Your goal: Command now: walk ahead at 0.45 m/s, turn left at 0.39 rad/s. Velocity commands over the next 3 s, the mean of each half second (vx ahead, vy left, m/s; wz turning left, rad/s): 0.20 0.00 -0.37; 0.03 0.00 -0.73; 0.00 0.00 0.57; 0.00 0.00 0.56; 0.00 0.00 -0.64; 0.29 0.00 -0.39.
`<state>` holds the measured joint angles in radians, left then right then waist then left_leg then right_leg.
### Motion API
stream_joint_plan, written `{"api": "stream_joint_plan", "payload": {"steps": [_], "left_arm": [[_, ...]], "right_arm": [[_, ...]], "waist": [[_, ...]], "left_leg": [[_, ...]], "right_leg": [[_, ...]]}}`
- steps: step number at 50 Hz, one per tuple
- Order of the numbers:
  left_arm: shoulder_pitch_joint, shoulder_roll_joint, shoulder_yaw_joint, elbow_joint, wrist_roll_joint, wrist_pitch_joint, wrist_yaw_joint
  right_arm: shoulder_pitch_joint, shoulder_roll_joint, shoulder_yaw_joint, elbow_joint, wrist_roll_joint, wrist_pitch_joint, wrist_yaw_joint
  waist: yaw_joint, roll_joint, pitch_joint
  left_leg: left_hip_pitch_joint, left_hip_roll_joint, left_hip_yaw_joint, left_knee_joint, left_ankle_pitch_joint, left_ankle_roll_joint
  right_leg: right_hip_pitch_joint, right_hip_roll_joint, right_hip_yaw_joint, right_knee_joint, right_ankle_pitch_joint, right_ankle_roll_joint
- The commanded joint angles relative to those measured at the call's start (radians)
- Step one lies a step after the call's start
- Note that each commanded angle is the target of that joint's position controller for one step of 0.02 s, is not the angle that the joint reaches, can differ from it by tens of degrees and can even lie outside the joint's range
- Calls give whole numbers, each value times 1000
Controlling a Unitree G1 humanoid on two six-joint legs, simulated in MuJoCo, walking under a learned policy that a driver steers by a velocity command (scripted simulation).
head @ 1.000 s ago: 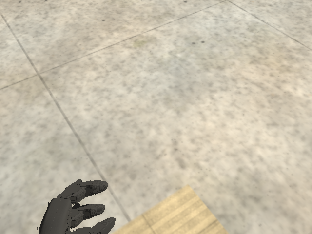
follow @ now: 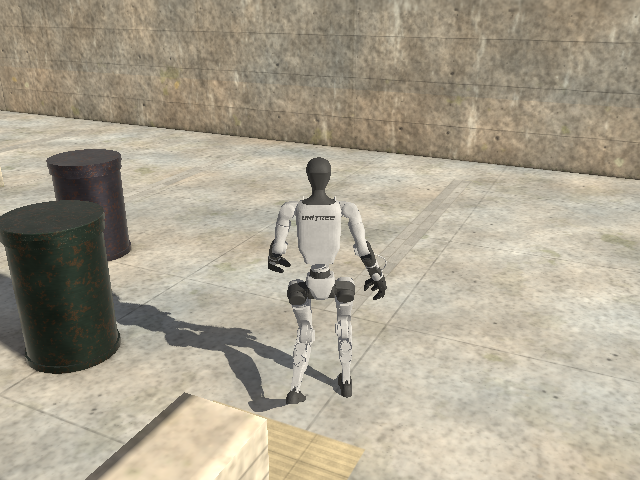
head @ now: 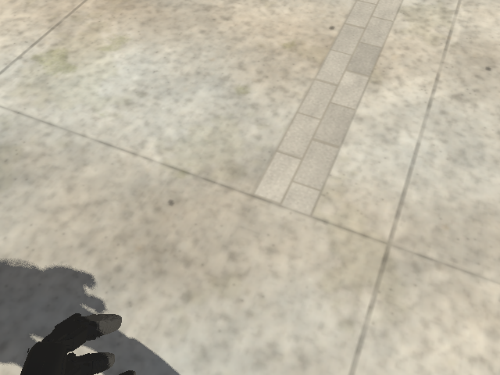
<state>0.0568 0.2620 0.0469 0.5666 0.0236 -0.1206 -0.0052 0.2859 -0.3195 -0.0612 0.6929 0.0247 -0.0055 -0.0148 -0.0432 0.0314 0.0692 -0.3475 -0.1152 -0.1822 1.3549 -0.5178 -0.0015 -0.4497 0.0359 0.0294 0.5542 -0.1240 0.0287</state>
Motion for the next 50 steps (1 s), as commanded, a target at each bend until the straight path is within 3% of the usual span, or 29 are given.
{"api": "stream_joint_plan", "payload": {"steps": [1,3,4,5,8,10,12,13,14,15,16,17,19,21,23,26,29,32,33,34,35,36,37,38,39,40,41,46,50], "left_arm": [[158,77,11,7,2,9,-2],[142,70,2,53,-11,2,-11],[113,82,4,58,-20,6,-13],[100,121,16,63,-24,16,-11],[123,216,49,77,-42,53,6],[136,220,53,74,-55,71,17],[118,198,51,62,-65,85,28],[129,168,45,59,-65,89,30],[158,109,30,51,-53,91,26],[293,59,18,60,-34,94,18],[323,127,32,44,-47,100,21],[300,185,53,58,-55,116,31],[317,191,69,84,-50,162,50],[316,150,65,67,-42,181,52],[259,113,54,34,-43,180,46],[185,74,33,-8,-40,174,19],[166,96,35,-27,-42,178,-5],[180,121,51,-35,-43,195,-18],[208,126,60,-26,-42,199,-15],[259,159,78,-8,-36,200,-4],[308,293,116,-14,-34,193,17],[255,369,120,-62,2,167,16],[252,311,109,-65,15,142,4],[220,288,99,-56,3,127,8],[160,251,91,-62,-25,129,17],[111,223,79,-74,-41,137,26],[92,209,71,-86,-39,143,34],[96,154,40,-73,-17,139,46],[73,76,0,-27,15,129,25]], "right_arm": [[-93,-49,2,-142,-27,-21,9],[-73,20,29,-145,-33,-32,14],[-78,31,37,-140,-42,-36,11],[-83,35,42,-135,-46,-41,8],[-128,-9,36,-121,-28,-37,9],[-186,-33,28,-138,-28,-25,7],[-189,-48,16,-146,-35,-21,5],[-174,-66,5,-145,-42,-22,1],[-125,-113,-8,-146,-56,-18,-10],[-114,-138,-11,-159,-65,-2,-20],[-123,-129,-19,-149,-73,8,-12],[-175,-73,-7,-161,-62,4,-11],[-274,-16,7,-167,-49,-6,-8],[-304,-25,1,-155,-53,-11,-15],[-277,-28,-6,-131,-55,-11,-26],[-241,-64,-25,-101,-48,-1,-35],[-230,-117,-49,-82,-36,2,-24],[-226,-134,-64,-65,-7,-5,-7],[-222,-121,-64,-56,2,-6,-4],[-174,-86,-59,-32,1,-4,2],[-148,-40,-49,-43,-31,2,7],[-242,-26,-39,-122,-57,0,-5],[-313,-78,-53,-123,-48,0,-14],[-312,-75,-54,-119,-30,-1,-22],[-270,-77,-59,-92,-34,-1,-33],[-246,-86,-62,-82,-43,-1,-38],[-232,-81,-62,-74,-47,-4,-33],[-182,-40,-34,-24,-27,6,-16],[-152,-10,-11,-7,-19,15,5]], "waist": [[79,-76,-152],[21,-111,-133],[8,-116,-147],[5,-122,-178],[16,-142,-222],[18,-137,-206],[-11,-144,-192],[-17,-132,-184],[-16,-33,-218],[42,170,-277],[40,262,-308],[45,181,-224],[77,114,-147],[91,106,-120],[70,95,-129],[41,85,-168],[38,110,-181],[61,114,-179],[79,95,-183],[91,25,-173],[81,-277,-138],[79,-425,-163],[135,-267,-201],[101,-216,-172],[62,-146,-162],[39,-154,-165],[27,-166,-183],[47,-145,-242],[59,-176,-202]], "left_leg": [[-343,109,26,43,26,-39],[-275,141,62,-212,2,-34],[-216,137,101,-332,11,-46],[-143,121,127,-432,75,-55],[2,66,130,-610,313,-54],[46,54,105,-700,371,-38],[147,60,88,-848,467,-12],[223,95,85,-917,524,14],[356,267,-31,-939,643,83],[448,504,-199,-904,913,194],[361,597,-321,-994,738,294],[296,517,-267,-1034,553,284],[178,415,-98,-1060,454,223],[96,381,28,-1076,523,219],[137,380,90,-1072,559,225],[194,409,151,-1048,605,236],[185,444,200,-1032,625,219],[197,469,241,-960,595,163],[167,451,277,-896,536,117],[84,399,325,-777,429,52],[-185,272,426,-460,87,-53],[-428,133,266,-225,-150,-100],[-444,134,140,-117,-113,-74],[-441,139,104,-125,-15,-46],[-434,154,90,-159,72,-40],[-409,150,88,-186,127,-43],[-361,132,93,-183,167,-50],[-263,135,120,-352,242,-83],[-38,185,144,-548,230,-73]], "right_leg": [[422,-282,334,-170,581,-245],[337,-234,279,-202,705,-244],[295,-220,260,-212,784,-254],[266,-211,245,-215,826,-264],[216,-190,231,-211,668,-255],[187,-180,274,-195,478,-224],[134,-143,320,-152,268,-172],[83,-106,321,-104,144,-133],[-28,-49,276,57,-143,-81],[-148,47,141,301,-569,-28],[-208,1,65,486,-549,7],[-237,-45,54,598,-464,29],[-233,-78,43,711,-354,65],[-191,-92,15,748,-270,90],[-201,-112,-3,658,-219,97],[-140,-141,-22,469,-197,85],[-20,-130,-72,317,-201,47],[79,-107,-110,136,-173,-9],[156,-80,-124,42,-114,-39],[263,-57,-84,-47,-26,-81],[420,-259,230,-154,373,-182],[414,-417,554,-196,435,-380],[404,-395,500,-227,322,-385],[375,-337,431,-226,245,-325],[357,-288,371,-207,193,-266],[326,-265,344,-194,205,-242],[295,-238,327,-186,236,-235],[335,-228,256,-154,299,-228],[209,-222,203,-185,148,-236]]}}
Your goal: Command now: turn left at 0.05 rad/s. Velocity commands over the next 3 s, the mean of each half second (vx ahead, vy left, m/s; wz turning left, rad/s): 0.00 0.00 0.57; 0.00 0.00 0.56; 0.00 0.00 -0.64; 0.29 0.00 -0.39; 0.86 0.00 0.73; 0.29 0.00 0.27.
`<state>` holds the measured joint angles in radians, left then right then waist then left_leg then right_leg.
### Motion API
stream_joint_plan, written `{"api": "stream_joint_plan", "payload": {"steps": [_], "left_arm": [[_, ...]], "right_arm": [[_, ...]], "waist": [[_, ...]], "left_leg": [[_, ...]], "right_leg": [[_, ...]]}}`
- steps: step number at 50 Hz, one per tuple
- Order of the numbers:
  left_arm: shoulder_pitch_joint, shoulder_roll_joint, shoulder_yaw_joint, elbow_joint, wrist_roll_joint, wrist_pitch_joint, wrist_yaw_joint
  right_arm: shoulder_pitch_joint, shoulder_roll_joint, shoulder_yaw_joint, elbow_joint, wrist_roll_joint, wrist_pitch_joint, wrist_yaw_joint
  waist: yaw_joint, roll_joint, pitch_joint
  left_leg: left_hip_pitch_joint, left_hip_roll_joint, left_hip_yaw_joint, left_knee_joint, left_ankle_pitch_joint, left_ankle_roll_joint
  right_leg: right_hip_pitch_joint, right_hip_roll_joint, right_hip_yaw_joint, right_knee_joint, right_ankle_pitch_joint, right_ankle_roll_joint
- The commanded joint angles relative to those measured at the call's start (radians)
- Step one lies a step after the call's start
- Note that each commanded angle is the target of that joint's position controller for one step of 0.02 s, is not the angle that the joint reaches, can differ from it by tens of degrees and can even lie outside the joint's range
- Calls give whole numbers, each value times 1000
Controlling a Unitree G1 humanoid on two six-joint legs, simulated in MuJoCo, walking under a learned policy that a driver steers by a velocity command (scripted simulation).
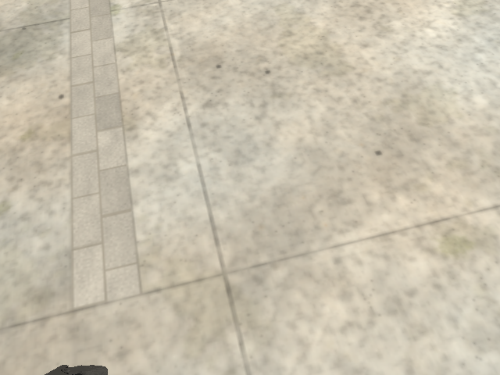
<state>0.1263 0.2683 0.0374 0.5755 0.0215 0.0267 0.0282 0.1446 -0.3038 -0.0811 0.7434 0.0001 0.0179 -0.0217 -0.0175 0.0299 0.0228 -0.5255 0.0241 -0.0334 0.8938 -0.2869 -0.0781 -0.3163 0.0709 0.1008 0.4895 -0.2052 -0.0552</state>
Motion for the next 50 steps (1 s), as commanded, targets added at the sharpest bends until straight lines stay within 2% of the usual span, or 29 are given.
{"api": "stream_joint_plan", "payload": {"steps": [1,4,7,8,9,10,11,12,14,16,19,23,25,26,27,28,29,31,34,36,39,42,44,45,46,47,48,49,50], "left_arm": [[8,88,14,-23,21,-21,-15],[-3,165,39,-5,6,-12,-12],[-5,166,50,7,-21,-2,7],[3,154,53,7,-25,-3,13],[7,129,53,-15,-4,-10,18],[-71,107,50,-45,12,-17,19],[-151,92,47,-67,9,-21,20],[-138,88,51,-63,-4,-22,16],[-91,76,54,-38,-14,-15,8],[-115,51,50,-37,-15,-23,4],[-101,33,46,-20,-29,-37,-12],[-22,83,64,14,-38,-49,-26],[58,117,84,49,-37,-52,-22],[71,175,98,44,-25,-47,-14],[22,238,105,29,21,-41,-16],[-31,196,95,2,40,-52,-17],[-87,134,77,-13,30,-55,-7],[-129,101,64,-21,-1,-51,14],[-33,114,60,3,3,-41,31],[46,141,67,29,5,-33,26],[38,182,79,37,-8,-26,5],[23,204,85,48,-26,-24,-13],[30,204,81,66,-42,-25,-18],[25,183,70,76,-52,-24,-18],[61,127,46,104,-56,-30,-23],[109,51,14,113,-21,-44,-38],[142,3,-7,102,15,-56,-55],[80,78,10,98,-8,-48,-45],[44,142,30,84,-34,-39,-40]], "right_arm": [[-17,-43,6,-64,11,-7,15],[-25,-108,-10,-97,25,-9,18],[38,-90,-7,-96,24,-16,26],[48,-109,-11,-100,19,-16,26],[69,-181,-32,-105,15,-17,18],[83,-219,-48,-109,21,-17,14],[154,-207,-48,-107,-2,-22,10],[162,-195,-45,-106,-15,-33,4],[56,-175,-46,-134,18,-31,-7],[17,-151,-45,-152,37,-5,-22],[33,-167,-60,-165,28,23,-31],[4,-183,-68,-189,36,34,-20],[-25,-159,-60,-202,50,35,-19],[37,-104,-45,-194,39,37,-16],[65,-97,-47,-217,36,27,-13],[70,-183,-70,-207,20,16,-10],[70,-229,-85,-184,24,19,-7],[95,-187,-78,-157,19,38,-7],[12,-119,-46,-204,29,37,3],[-43,-91,-29,-235,21,32,6],[-43,-69,-11,-243,9,27,14],[-25,-76,-8,-232,11,29,17],[-3,-76,-8,-223,13,33,20],[36,-58,-4,-202,9,32,22],[69,-53,-1,-182,4,30,21],[109,-84,0,-175,-7,28,11],[40,-130,3,-199,-29,27,0],[14,-80,8,-196,-47,15,4],[-19,-102,0,-195,-47,5,7]], "waist": [[44,-183,-124],[51,-180,-47],[17,-145,-61],[18,-100,-66],[48,61,-90],[22,203,-62],[-51,259,-72],[-45,186,-103],[16,70,-101],[17,73,-119],[5,112,-159],[16,174,-153],[52,154,-149],[21,3,-175],[-25,-287,-125],[-32,-250,-79],[-43,-171,-54],[-41,-127,-31],[30,-136,-21],[70,-137,-52],[65,-156,-92],[55,-197,-104],[39,-212,-111],[14,-203,-115],[-2,-163,-122],[18,-40,-191],[72,177,-184],[14,150,-185],[12,148,-124]], "left_leg": [[165,38,9,-111,-18,11],[118,9,44,-162,-93,43],[155,-2,56,-324,43,84],[188,19,0,-386,214,115],[249,119,-179,-409,487,180],[305,225,-395,-482,572,310],[407,308,-551,-562,598,412],[450,303,-536,-559,574,414],[447,210,-408,-514,540,318],[439,145,-367,-504,504,274],[424,116,-394,-489,443,264],[335,94,-494,-499,327,248],[231,32,-480,-449,159,189],[100,-51,-386,-283,-138,136],[-98,-178,-205,-50,-336,83],[-128,-70,-185,158,-301,47],[-109,-40,-150,244,-221,34],[-130,-22,-113,355,-92,5],[-174,19,-31,316,-32,-31],[-181,27,-31,224,-70,-43],[-77,31,-11,67,-132,-32],[70,1,46,-96,-138,-10],[153,-18,60,-258,-77,21],[259,-30,62,-425,26,52],[416,-27,44,-602,173,84],[639,108,-110,-581,422,108],[639,299,-240,-491,693,220],[489,310,-209,-512,553,312],[468,272,-177,-526,480,312]], "right_leg": [[52,-265,137,-129,177,-160],[88,-306,174,-107,197,-179],[157,-309,143,-27,344,-143],[148,-264,98,31,273,-94],[72,-151,-13,185,159,-21],[-99,3,-129,322,-40,67],[-269,60,-71,508,-397,91],[-313,33,1,658,-446,94],[-332,-6,29,646,-334,104],[-285,-1,0,495,-248,123],[-182,25,-6,303,-200,131],[-12,43,-8,57,-131,117],[167,-11,-8,-156,28,89],[300,-207,165,-198,3,18],[257,-418,450,-244,72,-134],[177,-489,464,-262,90,-198],[126,-426,332,-249,66,-174],[122,-315,154,-226,60,-122],[174,-293,31,-226,181,-152],[265,-327,41,-214,252,-189],[284,-351,0,-186,346,-202],[235,-351,-41,-157,410,-192],[240,-354,-44,-112,419,-172],[203,-334,-50,-71,414,-146],[123,-299,-69,-39,343,-86],[-6,-235,-109,32,117,11],[-129,-171,-156,90,-262,96],[-67,-173,-104,157,-352,125],[-106,-152,-114,235,-326,130]]}}
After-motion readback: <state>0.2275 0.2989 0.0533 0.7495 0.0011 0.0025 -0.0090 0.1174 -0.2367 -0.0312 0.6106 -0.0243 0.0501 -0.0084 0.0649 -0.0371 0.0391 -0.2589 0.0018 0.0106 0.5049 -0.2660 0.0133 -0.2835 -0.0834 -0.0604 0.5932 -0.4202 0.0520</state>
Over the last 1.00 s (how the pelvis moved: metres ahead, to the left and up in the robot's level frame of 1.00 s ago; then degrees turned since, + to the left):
0.12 -0.06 0.02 -38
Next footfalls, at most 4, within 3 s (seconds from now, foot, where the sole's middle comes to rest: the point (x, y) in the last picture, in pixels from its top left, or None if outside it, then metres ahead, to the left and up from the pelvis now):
0.16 left None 0.03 0.14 -0.78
0.52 right None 0.09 -0.08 -0.78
0.94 left None -0.07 0.14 -0.78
1.42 right None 0.06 -0.08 -0.78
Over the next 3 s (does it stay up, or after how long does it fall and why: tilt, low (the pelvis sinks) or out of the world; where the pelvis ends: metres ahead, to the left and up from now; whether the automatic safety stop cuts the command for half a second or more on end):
stays up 0.58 0.31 -0.01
